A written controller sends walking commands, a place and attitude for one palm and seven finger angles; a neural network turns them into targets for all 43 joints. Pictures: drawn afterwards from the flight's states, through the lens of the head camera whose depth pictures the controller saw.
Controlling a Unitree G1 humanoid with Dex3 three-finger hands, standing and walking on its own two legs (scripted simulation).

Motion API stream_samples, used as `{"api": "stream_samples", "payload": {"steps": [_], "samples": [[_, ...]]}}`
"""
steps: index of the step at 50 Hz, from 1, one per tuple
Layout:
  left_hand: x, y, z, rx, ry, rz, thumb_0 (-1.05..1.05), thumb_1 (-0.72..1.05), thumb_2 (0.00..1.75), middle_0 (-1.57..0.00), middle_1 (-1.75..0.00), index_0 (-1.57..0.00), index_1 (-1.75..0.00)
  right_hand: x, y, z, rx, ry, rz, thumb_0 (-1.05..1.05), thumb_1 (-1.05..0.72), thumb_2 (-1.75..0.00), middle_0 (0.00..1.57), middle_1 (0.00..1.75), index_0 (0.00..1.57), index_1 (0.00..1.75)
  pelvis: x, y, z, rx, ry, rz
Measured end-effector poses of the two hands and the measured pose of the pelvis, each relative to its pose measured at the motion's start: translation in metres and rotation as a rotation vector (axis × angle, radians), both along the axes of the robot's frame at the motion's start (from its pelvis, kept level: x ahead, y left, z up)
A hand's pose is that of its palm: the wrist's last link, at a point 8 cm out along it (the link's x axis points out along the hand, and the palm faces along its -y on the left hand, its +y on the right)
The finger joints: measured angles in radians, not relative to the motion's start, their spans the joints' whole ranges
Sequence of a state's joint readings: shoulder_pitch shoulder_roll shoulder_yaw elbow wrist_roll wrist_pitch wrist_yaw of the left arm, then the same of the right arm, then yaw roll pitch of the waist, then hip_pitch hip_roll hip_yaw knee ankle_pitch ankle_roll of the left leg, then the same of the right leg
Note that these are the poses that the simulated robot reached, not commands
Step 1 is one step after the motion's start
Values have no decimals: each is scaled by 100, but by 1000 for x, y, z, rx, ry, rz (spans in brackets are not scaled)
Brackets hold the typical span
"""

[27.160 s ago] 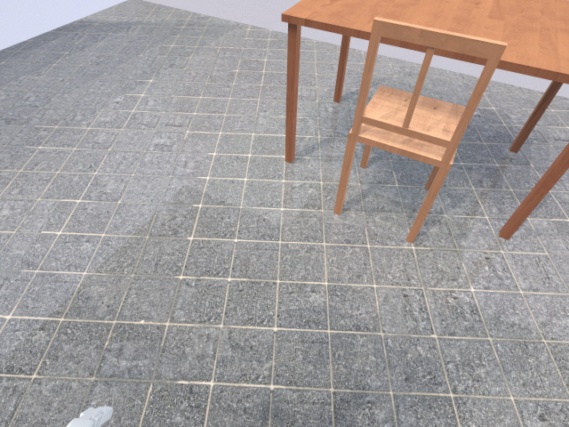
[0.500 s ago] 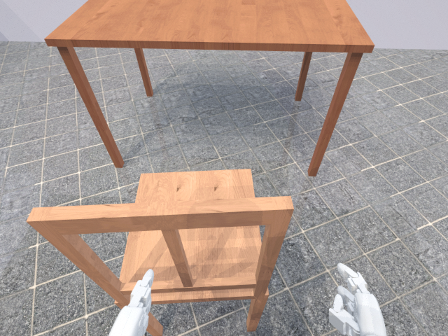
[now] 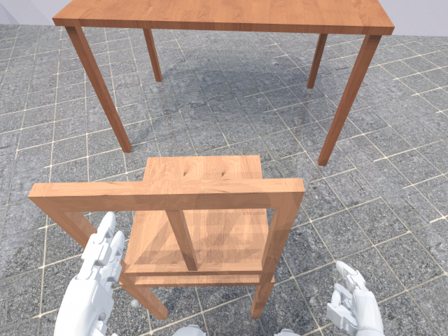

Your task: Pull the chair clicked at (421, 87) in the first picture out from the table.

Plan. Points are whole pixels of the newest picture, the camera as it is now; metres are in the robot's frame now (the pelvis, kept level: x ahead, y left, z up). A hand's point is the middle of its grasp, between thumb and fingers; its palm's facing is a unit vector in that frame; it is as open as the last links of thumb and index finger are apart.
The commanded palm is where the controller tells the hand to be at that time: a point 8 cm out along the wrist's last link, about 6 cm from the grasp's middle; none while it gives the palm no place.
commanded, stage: draw the hand back to the body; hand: left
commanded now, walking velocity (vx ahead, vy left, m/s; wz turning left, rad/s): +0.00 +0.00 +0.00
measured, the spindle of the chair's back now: (184, 242) +0.29 +0.10 -0.01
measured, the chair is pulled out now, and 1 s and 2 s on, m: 0.57 0.57 0.57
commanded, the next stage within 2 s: step back with the hand held close in 1.22 s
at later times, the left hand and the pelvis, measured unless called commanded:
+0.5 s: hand (59, 287) +0.16 +0.21 +0.14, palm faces +0.22 -0.87 -0.44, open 13.1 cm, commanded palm +0.13 +0.26 +0.20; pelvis +0.01 -0.01 +0.06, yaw +1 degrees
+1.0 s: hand (6, 201) +0.22 +0.25 +0.24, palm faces +0.45 -0.77 -0.44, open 7.9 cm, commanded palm +0.17 +0.29 +0.25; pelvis +0.03 -0.02 +0.08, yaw +0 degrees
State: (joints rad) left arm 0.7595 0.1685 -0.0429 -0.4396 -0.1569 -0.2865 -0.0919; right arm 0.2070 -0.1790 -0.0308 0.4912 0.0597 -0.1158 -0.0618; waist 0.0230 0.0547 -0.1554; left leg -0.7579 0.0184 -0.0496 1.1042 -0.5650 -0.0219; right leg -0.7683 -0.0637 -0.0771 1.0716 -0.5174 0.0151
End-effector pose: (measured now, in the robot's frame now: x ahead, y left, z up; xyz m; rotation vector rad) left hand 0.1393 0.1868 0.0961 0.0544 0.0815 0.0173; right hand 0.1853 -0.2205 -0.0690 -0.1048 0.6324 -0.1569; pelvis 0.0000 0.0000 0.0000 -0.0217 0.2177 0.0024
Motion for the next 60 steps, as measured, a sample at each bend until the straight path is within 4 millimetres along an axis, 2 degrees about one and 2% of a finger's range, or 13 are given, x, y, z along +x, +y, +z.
{"api": "stream_samples", "payload": {"steps": [8, 10, 15, 22, 30, 37, 40, 45, 49, 53, 60], "samples": [[-5, 19, 18, 26, 58, 31, -2, -51, 21, 0, -1, -3, -2, -2, 2, 16, 9, -24, -22, 2, -90, -90, 20, 30, 20, 30, 5, -1, 17, -1, -43, 7], [-6, 24, 23, 130, 100, 47, -2, -48, 23, -1, -2, -5, -3, -2, 1, 22, -13, -21, -14, 1, -90, -90, 20, 30, 20, 30, 6, -2, 22, -4, -66, 7], [-9, 37, 41, 292, 186, 116, -2, -35, 29, -3, -4, -13, -9, 1, 3, 39, -41, -15, 10, 1, -90, -90, 20, 30, 20, 30, 11, -3, 41, -7, -139, 14], [-8, 57, 61, 364, 196, 219, -1, -12, 40, -6, -9, -25, -18, 12, 7, 55, -47, -29, 59, 1, -90, -90, 20, 30, 20, 30, 13, -5, 59, 0, -205, 18], [-7, 73, 87, 403, 141, 328, -1, 16, 54, -10, -15, -32, -26, 24, 9, 64, -46, -49, 121, 1, -90, -90, 20, 30, 20, 30, 16, -10, 69, 11, -245, 23], [10, 89, 145, 458, -113, 457, 0, 41, 66, -14, -20, -24, -25, 32, 5, 65, -33, -48, 136, 1, -90, -90, 20, 30, 20, 30, 20, -14, 73, 20, -266, 20], [20, 92, 159, 467, -178, 473, 0, 52, 71, -15, -22, -21, -25, 33, 1, 65, -22, -40, 118, 1, -90, -90, 20, 30, 20, 30, 22, -15, 74, 21, -268, 13], [33, 94, 166, 477, -206, 456, 0, 69, 80, -17, -26, -20, -27, 28, -10, 64, -21, -15, 85, 1, -90, -90, 20, 30, 20, 30, 25, -17, 75, 20, -269, 1], [38, 92, 161, 470, -182, 432, 0, 79, 85, -19, -28, -20, -28, 21, -20, 62, -29, 16, 56, 1, -90, -90, 20, 30, 20, 30, 26, -17, 76, 19, -266, -6], [39, 90, 153, 459, -148, 411, 1, 84, 87, -20, -29, -20, -29, 13, -27, 59, -43, 47, 35, 1, -90, -90, 20, 30, 20, 30, 27, -16, 77, 17, -264, -10], [38, 93, 156, 467, -159, 413, 1, 88, 89, -21, -30, -21, -30, 8, -25, 58, -50, 66, 25, 1, -90, -90, 20, 30, 20, 30, 27, -13, 77, 15, -267, -12]]}}
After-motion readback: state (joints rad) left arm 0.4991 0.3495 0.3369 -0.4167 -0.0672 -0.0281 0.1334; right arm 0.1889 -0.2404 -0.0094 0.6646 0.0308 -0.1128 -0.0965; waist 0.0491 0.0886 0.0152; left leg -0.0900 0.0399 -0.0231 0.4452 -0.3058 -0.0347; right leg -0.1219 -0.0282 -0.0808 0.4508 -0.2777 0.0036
